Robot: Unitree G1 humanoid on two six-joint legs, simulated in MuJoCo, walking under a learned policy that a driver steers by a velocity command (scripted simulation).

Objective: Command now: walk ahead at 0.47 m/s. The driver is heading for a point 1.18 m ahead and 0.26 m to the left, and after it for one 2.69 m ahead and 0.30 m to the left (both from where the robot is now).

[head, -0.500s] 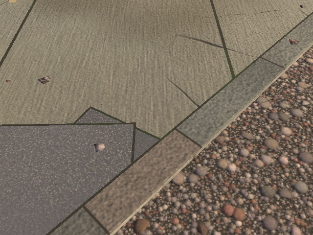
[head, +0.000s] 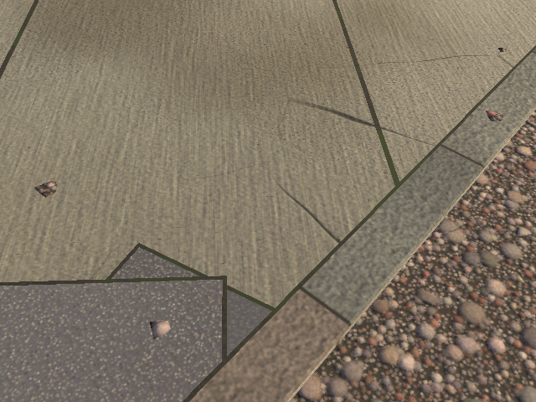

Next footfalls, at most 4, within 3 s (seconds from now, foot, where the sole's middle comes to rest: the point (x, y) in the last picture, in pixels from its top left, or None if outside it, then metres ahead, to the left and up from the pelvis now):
0.28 right None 0.36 -0.14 -0.78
0.72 left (222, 364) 0.62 0.10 -0.75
1.00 right None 0.50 -0.15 -0.78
1.42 left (213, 359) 0.63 0.12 -0.75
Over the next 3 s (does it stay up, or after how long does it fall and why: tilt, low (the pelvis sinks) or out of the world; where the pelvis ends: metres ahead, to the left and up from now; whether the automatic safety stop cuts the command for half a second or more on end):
stays up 1.14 0.23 0.02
